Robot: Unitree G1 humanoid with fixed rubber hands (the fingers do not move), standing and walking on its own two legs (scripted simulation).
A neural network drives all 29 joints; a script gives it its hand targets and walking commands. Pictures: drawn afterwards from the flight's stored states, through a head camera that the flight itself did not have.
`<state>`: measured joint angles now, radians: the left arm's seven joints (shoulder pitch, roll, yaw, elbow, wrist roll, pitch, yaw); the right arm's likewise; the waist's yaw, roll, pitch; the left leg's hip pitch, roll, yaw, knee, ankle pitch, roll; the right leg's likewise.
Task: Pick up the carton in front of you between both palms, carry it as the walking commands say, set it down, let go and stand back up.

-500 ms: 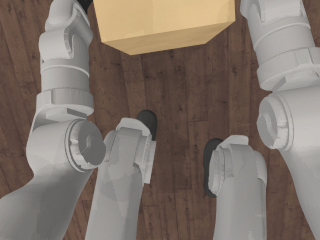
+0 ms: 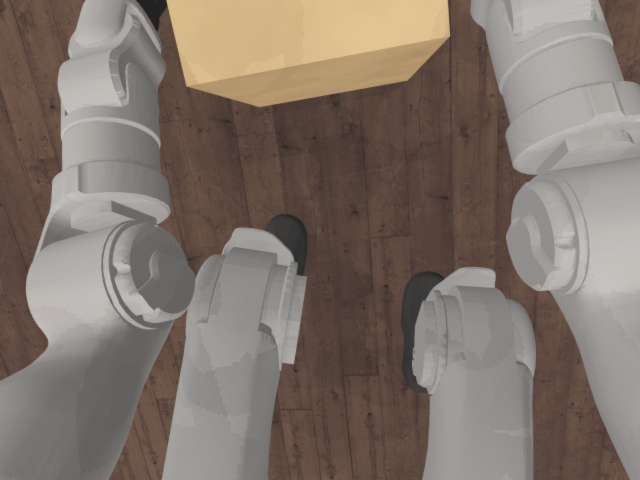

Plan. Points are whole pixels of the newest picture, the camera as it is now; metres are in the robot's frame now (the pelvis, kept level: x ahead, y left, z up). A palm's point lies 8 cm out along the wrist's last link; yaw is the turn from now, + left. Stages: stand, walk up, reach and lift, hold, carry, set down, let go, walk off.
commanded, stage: set down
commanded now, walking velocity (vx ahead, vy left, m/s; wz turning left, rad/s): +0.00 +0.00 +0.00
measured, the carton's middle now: out of the picture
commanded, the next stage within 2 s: let go in 1.80 s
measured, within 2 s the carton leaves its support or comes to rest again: neither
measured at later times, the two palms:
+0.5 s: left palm (131, 10) +0.50 +0.27 -0.18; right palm out of the picture +0.59 -0.04 -0.19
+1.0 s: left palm out of the picture +0.51 +0.29 -0.12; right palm out of the picture +0.63 -0.06 -0.12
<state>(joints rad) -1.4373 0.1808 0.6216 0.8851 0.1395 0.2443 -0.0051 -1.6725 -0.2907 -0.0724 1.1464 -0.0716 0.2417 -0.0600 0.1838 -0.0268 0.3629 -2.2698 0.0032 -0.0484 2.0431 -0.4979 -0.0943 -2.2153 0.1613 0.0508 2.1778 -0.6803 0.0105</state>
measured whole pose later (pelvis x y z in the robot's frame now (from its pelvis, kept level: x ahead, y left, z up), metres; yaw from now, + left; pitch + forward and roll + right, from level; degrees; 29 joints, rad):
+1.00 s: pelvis -0.01 +0.01 +0.00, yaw +1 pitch +38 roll +4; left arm -1.47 0.26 0.41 0.91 -0.14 0.15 0.13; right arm -1.72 -0.51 0.13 1.10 0.14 0.23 -0.04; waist 0.20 -0.02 0.39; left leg -2.23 -0.01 -0.01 2.02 -0.46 -0.06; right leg -2.16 0.10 0.06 2.17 -0.67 0.02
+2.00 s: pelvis +0.03 +0.02 +0.25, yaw -1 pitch +46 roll +0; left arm -0.99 0.12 0.45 0.62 0.07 0.25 0.02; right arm -1.29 -0.34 -0.23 0.96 -0.15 0.27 0.04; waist 0.17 -0.05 -0.03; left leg -1.61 0.02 -0.03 1.05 -0.24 -0.03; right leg -1.54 0.07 0.06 1.13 -0.38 0.02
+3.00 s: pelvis +0.13 +0.00 +0.38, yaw +1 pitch +0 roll +1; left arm 0.22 0.22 0.04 0.42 0.01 0.08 -0.07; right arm 0.22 -0.21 -0.04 0.44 0.00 0.06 0.05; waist 0.00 -0.04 0.06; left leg -0.20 0.00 -0.05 0.41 -0.21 -0.03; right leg -0.11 0.02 0.05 0.44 -0.32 -0.02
